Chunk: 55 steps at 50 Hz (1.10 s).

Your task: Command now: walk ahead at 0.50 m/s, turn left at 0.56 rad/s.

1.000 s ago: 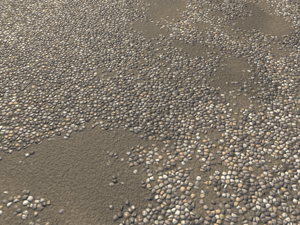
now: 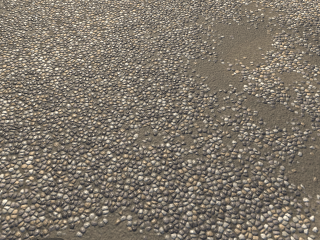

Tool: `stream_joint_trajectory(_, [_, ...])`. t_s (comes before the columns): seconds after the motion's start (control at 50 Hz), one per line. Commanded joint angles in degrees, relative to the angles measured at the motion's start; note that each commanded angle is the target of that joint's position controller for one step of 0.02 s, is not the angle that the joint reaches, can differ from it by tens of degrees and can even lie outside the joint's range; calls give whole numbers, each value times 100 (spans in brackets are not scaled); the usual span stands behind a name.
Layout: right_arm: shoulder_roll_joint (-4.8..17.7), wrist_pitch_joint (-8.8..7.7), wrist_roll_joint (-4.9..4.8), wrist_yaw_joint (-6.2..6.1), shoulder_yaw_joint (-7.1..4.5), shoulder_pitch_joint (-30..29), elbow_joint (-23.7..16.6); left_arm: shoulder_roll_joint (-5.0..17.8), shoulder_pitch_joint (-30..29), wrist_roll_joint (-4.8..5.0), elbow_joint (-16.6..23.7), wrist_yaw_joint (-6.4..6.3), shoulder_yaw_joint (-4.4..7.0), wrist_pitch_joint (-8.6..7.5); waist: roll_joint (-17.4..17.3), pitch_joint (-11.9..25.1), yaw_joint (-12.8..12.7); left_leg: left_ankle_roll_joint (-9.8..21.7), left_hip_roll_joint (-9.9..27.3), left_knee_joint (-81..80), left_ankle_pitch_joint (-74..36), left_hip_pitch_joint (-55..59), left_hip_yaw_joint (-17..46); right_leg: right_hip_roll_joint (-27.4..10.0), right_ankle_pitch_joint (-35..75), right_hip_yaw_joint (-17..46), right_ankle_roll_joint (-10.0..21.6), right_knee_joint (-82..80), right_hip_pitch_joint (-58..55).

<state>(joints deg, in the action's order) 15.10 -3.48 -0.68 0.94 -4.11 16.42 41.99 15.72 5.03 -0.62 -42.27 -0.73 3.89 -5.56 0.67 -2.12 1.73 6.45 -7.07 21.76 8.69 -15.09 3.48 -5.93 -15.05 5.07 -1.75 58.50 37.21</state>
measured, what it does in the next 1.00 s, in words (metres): walks ahead, turning left: right foot, then left foot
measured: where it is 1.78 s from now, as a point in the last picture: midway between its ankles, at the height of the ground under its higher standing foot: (130, 209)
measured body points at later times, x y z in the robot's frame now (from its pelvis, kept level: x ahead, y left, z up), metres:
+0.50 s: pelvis +0.27 -0.05 +0.00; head +0.29 -0.05 +0.45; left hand +0.25 +0.24 -0.11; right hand +0.51 -0.26 -0.09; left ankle +0.27 +0.12 -0.66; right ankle +0.28 -0.15 -0.74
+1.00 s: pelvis +0.47 +0.11 +0.00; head +0.51 +0.15 +0.44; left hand +0.46 +0.43 -0.11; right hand +0.73 -0.05 -0.10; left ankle +0.46 +0.19 -0.74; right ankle +0.59 -0.02 -0.66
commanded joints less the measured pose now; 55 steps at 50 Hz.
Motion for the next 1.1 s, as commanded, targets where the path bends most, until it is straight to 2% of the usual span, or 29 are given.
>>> stream_joint_trajectory(0.02, [945, -82, -44, -119, -251, -175, -493, 296, -137, -39, 370, -34, 58, 18, -364, 429, -114, 874, 1231, -754, -1420, -121, 1088, 183, 1050, -211, -185, -1122, -289])
stream_joint_trajectory(0.08, [956, -18, -70, -148, -259, 53, -447, 254, -656, 35, 505, 36, 15, -30, -584, 430, 146, 654, 1110, -592, -801, -123, 1129, 473, 1868, -241, -197, -2247, -682])
stream_joint_trajectory(0.16, [907, 53, -93, -161, -262, 309, -391, 493, -954, 109, 686, 152, 82, -146, -692, 408, 234, 596, 1346, -88, -306, 452, 1833, 641, 1527, -58, -73, -2933, -814])
stream_joint_trajectory(0.2, [905, 82, -73, -185, -274, 242, -437, 624, -722, 139, 669, 189, 154, -226, -866, 437, 59, 521, 1414, 244, -321, 630, 2164, 688, 1068, -73, 80, -3145, -1176])
stream_joint_trajectory(0.22, [826, 92, -78, -191, -249, 128, -494, 681, -328, 134, 572, 181, 207, -263, -913, 542, -185, 406, 1284, 537, -459, 573, 2164, 706, 1122, -162, 210, -3413, -1724])
stream_joint_trajectory(0.24, [607, 64, -58, -183, -175, 33, -584, 868, 259, 58, 483, 145, 294, -294, -837, 954, -482, 202, 1033, 1275, -630, 248, 1933, 355, 1137, 64, 445, -3361, -2775])
stream_joint_trajectory(0.26, [258, 30, 37, -169, -49, 68, -719, 1217, 1180, -16, 410, 94, 389, -292, -73, 1701, -807, -64, 606, 2945, 431, -581, 1294, -724, 940, 1121, 837, -3323, -4266])
stream_joint_trajectory(0.28, [181, 0, -160, -181, -6, 865, -866, 1534, 1559, -67, 189, 141, 458, -217, 2010, 2120, -390, -374, 64, 4500, 2662, -2567, 734, -1822, -356, 3792, 1752, -3881, -5652])
stream_joint_trajectory(0.3, [814, 23, -184, -204, -114, 781, -679, 955, 1379, 66, 322, 153, 342, -183, 1231, 1604, -544, -477, 557, 5216, 2344, -3203, 811, -1785, -1476, 3845, 1634, -4075, -5360])
stream_joint_trajectory(0.32, [1038, 66, -111, -192, -182, 182, -759, 650, 1187, 86, 380, 116, 250, -126, 717, 991, -694, -523, 726, 5405, 1783, -3327, 649, -1530, -1314, 2914, 1385, -4105, -4730])
stream_joint_trajectory(0.34, [945, 96, -43, -186, -180, -89, -819, 575, 944, 35, 414, 107, 193, -77, 320, 653, -594, -550, 898, 5325, 1387, -3126, 499, -1281, -642, 2240, 1255, -4207, -4060])
stream_joint_trajectory(0.36, [859, 93, -3, -154, -190, -262, -907, 483, 793, 19, 371, 97, 159, -46, 294, 382, -496, -562, 1042, 5103, 1132, -3031, 487, -1078, -127, 1775, 1224, -4336, -3595])
stream_joint_trajectory(0.4, [651, 127, -97, -86, -170, -168, -937, 412, 718, 0, 293, 82, 125, -69, 542, 277, -318, -564, 1238, 4856, 921, -2693, 367, -833, 422, 1065, 1166, -4594, -3118])
stream_joint_trajectory(0.54, [424, 168, -75, -16, -63, -763, -1071, 804, 852, 30, -78, 37, 227, -69, 326, 170, -383, -740, 1366, 3391, -331, -2917, 136, -834, 1829, -350, 1203, -4857, -3315])
stream_joint_trajectory(0.6, [311, 120, -73, 89, -1, -1334, -1189, 928, 1026, 68, -206, 18, 238, -12, 299, 1, -610, -654, 1282, 2411, -937, -2660, -165, -784, 1901, -836, 1059, -4825, -3452])
stream_joint_trajectory(0.68, [350, 121, -107, 226, -1, -1757, -1392, 1144, 1255, 177, -355, 28, 292, 100, 346, -198, -681, -416, 1138, 1685, -511, -2459, -508, -1004, 2410, -1143, 930, -4627, -3977])
stream_joint_trajectory(0.72, [535, 148, -64, 251, -96, -1546, -1412, 1320, 1209, 225, -354, 0, 344, 163, 514, 8, -443, -177, 809, 1510, 89, -1852, -817, -1027, 4214, -1395, 814, -3996, -4180])
stream_joint_trajectory(0.74, [698, 171, -47, 242, -189, -1136, -1336, 1416, 1190, 247, -348, -26, 372, 203, 590, 279, -170, -28, 571, 1416, 314, -1251, -974, -988, 5160, -1524, 751, -3322, -4203])
stream_joint_trajectory(0.76, [936, 187, -55, 206, -344, -234, -1098, 1393, 1110, 271, -323, -54, 357, 240, 475, 728, 350, 182, 312, 1000, -46, -19, -1059, -824, 5444, -1709, 608, -2203, -3863])
stream_joint_trajectory(0.78, [1302, 222, -34, 97, -508, 687, -881, 1148, 1179, 176, -231, -77, 257, 213, 11, 1201, 760, 449, 693, 886, -672, 1783, -248, -596, 4090, -1685, 350, -561, -2491])
stream_joint_trajectory(0.8, [2008, 163, 26, 33, -550, 404, -976, 277, 1775, -85, 126, 24, -44, 75, -1731, 1782, -42, 1546, 2488, 671, -1334, 3770, 2953, 520, -1755, -1322, -36, 1653, 166])
stream_joint_trajectory(0.82, [1523, 113, 56, 47, -403, 647, -1149, 808, 1358, 87, 76, 104, 10, -103, -1103, 2817, 459, 1827, 2901, 52, -1639, 3910, 3989, 597, -2075, -85, -16, 2349, 442])
stream_joint_trajectory(0.84, [1209, 64, 118, 78, -286, 395, -1042, 1037, 875, 296, 156, 129, 81, -125, -734, 2089, 469, 1549, 2720, 113, -2729, 3336, 2871, 326, -1592, -65, 18, 2307, 660])
stream_joint_trajectory(0.86, [1003, 39, 38, 76, -227, 103, -988, 925, 774, 236, 164, 84, 32, -116, -314, 1477, 237, 1280, 2420, 196, -3222, 2497, 2056, 80, -1197, -161, 31, 1836, 589])
stream_joint_trajectory(0.88, [832, 39, -4, 61, -169, -238, -999, 904, 717, 112, 109, 33, 38, -70, -167, 1102, 49, 1079, 2191, 112, -3375, 1738, 1585, -76, -1005, -204, -5, 1417, 349])
stream_joint_trajectory(0.92, [805, 23, 99, 37, -123, -592, -1009, 905, 903, 91, 46, -1, 70, 114, -278, 905, -296, 985, 2006, -213, -3689, 666, 1164, -137, -779, -206, -43, 1054, -402])
stream_joint_trajectory(0.96, [879, -37, 121, 9, -133, -679, -885, 686, 1091, 50, -42, -42, 20, 236, -323, 894, -445, 1003, 1903, -365, -4153, 251, 767, -45, -451, -302, -156, 561, -673])
stream_joint_trajectory(1.02, [857, -8, 96, -76, -111, -718, -700, 480, 841, -2, -20, -55, -51, 278, -448, 901, -403, 807, 1652, -365, -4129, 176, 272, 41, 382, -344, -210, -499, -811])
stream_joint_trajectory(1.1, [823, 87, 109, -128, -73, -558, -452, 463, 288, 53, 65, 21, -77, 276, -549, 888, -134, 629, 1598, -303, -3480, 378, 195, 178, 1280, -339, -165, -1694, -1144])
